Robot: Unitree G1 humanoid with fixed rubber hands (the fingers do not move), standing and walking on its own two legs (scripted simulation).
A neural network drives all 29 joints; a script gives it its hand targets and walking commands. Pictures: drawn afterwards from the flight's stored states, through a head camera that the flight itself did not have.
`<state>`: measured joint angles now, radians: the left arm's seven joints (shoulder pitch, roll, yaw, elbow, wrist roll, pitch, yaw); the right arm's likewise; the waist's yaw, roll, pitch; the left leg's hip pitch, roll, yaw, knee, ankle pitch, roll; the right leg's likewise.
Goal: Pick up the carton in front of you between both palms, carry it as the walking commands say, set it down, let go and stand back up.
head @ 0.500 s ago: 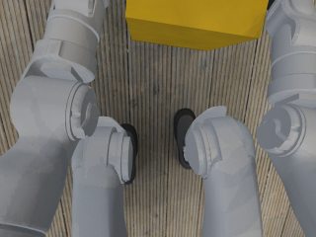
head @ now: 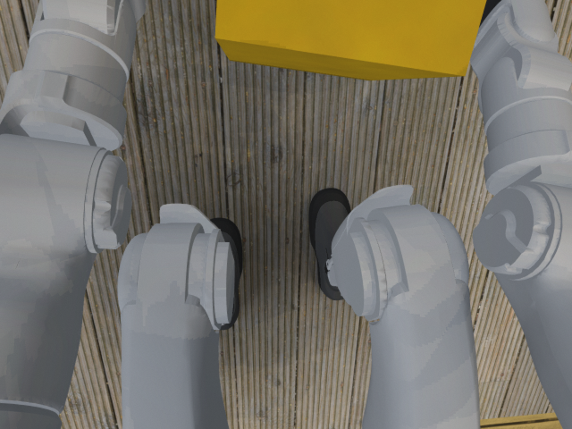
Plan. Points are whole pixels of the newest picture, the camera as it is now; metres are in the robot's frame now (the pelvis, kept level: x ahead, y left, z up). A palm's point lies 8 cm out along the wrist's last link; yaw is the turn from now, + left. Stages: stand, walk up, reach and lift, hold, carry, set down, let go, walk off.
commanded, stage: set down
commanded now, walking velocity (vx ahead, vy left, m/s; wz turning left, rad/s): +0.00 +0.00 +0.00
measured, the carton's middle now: out of the picture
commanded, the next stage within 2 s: let go in 1.18 s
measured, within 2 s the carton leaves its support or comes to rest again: neither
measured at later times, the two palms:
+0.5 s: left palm out of the picture +0.60 +0.11 -0.04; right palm out of the picture +0.52 -0.26 -0.04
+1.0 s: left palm out of the picture +0.61 +0.11 +0.11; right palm out of the picture +0.52 -0.27 +0.11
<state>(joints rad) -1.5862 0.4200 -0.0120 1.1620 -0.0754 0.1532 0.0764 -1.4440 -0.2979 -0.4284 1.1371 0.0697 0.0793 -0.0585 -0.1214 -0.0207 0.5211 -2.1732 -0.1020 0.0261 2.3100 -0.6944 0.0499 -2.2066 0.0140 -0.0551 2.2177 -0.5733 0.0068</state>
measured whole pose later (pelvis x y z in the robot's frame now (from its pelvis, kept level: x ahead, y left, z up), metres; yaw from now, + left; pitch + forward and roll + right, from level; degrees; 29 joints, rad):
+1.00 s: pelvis +0.02 +0.00 +0.20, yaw +0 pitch +48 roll -1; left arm -1.39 0.38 0.14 1.01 -0.02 0.26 0.03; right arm -1.17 -0.25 -0.37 0.79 0.09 0.23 -0.06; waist -0.14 0.04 -0.01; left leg -1.85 -0.08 0.00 1.53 -0.50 0.03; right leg -1.89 0.04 0.00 1.46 -0.40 0.00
